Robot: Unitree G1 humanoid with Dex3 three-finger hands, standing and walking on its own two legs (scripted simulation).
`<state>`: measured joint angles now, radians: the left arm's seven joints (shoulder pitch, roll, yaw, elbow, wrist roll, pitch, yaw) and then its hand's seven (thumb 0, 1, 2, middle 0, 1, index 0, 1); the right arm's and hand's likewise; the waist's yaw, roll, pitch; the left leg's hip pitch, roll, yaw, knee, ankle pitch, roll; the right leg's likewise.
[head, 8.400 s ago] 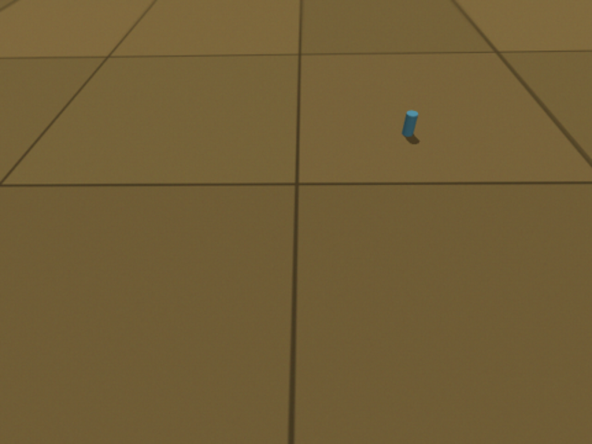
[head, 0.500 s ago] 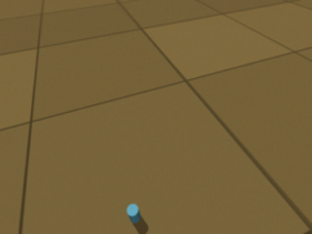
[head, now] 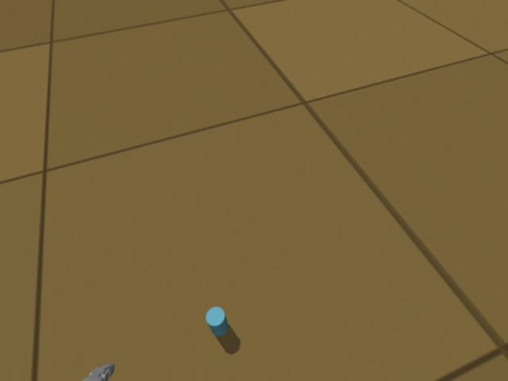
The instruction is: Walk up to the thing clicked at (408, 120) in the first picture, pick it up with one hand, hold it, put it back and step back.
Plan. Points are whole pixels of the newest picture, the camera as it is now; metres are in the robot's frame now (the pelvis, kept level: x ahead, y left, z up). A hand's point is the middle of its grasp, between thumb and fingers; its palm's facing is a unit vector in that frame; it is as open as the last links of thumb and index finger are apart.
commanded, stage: go down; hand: left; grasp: from the side
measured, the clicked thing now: (217, 321) +0.42 +0.18 -0.71
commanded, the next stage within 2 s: none
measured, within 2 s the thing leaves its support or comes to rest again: neither
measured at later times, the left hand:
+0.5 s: hand out of the picture +0.16 +0.27 -0.18, palm faces +0.05 -0.94 -0.33, open 16.8 cm
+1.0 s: hand out of the picture +0.14 +0.28 -0.20, palm faces +0.06 -0.94 -0.32, open 17.3 cm
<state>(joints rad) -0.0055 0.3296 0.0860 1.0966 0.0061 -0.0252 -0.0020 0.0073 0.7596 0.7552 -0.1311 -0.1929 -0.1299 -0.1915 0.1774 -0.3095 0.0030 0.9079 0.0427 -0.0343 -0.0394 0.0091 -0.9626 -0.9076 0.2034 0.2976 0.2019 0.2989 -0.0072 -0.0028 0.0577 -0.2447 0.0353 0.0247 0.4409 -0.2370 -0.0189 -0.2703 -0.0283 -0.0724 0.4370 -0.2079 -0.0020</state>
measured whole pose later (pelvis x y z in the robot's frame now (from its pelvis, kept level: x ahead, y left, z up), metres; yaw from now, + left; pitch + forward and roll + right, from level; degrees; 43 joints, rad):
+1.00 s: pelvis -0.01 +0.02 -0.09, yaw +0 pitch +17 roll -3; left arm 0.35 0.34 0.22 0.28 0.00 0.30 -0.05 -0.01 -0.52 0.06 -0.09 -0.07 -0.08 -0.08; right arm 0.24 -0.22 0.01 0.55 0.01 -0.19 -0.10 0.01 -0.90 -0.89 0.21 0.30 0.20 0.30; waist -0.05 0.01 -0.13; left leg -0.89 0.05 -0.02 1.16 -0.56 0.00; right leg -0.88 -0.04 -0.08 1.08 -0.49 0.02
